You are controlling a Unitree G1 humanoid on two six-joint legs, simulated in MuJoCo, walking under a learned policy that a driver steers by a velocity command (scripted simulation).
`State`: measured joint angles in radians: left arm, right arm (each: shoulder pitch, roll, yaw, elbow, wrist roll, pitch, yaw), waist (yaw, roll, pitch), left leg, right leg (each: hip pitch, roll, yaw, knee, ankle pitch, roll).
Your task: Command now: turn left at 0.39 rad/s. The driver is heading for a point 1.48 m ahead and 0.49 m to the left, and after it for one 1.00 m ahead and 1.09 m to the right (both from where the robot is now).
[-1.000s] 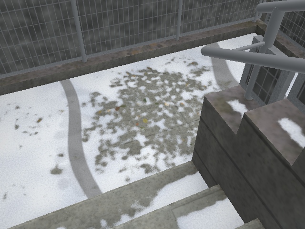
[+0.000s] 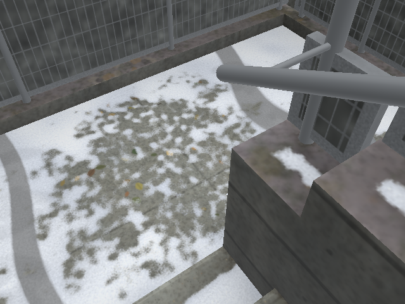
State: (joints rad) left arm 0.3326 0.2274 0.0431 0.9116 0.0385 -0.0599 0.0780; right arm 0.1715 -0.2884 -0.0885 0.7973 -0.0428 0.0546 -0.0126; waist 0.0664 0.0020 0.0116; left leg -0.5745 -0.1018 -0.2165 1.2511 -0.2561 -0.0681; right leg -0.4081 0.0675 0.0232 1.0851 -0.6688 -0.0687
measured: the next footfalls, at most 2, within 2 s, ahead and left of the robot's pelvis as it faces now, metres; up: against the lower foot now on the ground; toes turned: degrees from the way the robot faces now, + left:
left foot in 0.20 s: +0.13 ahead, +0.23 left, -0.16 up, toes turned +5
right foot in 0.88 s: +0.21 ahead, +0.05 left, -0.16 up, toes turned +34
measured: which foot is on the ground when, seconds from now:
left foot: up 0.00-0.18, down 0.20-0.88, up 0.90-1.00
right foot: down 0.00-0.20, up 0.22-0.86, down 0.88-1.00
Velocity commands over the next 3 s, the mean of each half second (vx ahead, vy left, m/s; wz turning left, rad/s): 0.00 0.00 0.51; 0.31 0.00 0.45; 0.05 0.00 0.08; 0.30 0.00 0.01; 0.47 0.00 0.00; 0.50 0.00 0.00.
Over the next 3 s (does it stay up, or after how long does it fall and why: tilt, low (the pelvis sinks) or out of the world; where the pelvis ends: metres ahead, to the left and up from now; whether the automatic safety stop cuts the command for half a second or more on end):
stays up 0.88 0.35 -0.41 its command is cut before an obstacle from the start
